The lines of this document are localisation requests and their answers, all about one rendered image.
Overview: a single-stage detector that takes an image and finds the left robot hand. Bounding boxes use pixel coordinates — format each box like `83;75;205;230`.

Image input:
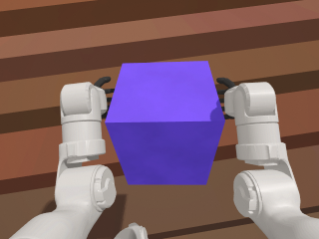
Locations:
94;76;115;119

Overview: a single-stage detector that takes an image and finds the right robot forearm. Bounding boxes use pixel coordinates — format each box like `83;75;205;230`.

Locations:
224;82;301;203

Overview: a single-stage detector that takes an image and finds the carton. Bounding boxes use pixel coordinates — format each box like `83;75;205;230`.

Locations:
105;61;225;185

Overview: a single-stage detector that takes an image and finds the left robot forearm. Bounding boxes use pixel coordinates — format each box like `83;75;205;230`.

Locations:
55;82;108;204

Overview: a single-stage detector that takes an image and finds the left robot shin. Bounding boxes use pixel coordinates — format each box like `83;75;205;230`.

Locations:
129;222;140;227

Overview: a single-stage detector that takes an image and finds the right robot hand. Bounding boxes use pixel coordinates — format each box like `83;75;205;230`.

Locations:
216;77;236;120

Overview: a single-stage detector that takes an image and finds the left robot thigh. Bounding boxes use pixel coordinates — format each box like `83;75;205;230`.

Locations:
114;225;148;239

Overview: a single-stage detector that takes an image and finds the right robot upper arm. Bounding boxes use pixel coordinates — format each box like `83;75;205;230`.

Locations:
233;168;319;239

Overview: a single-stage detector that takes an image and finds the left robot upper arm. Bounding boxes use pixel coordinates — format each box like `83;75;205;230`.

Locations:
9;164;117;239

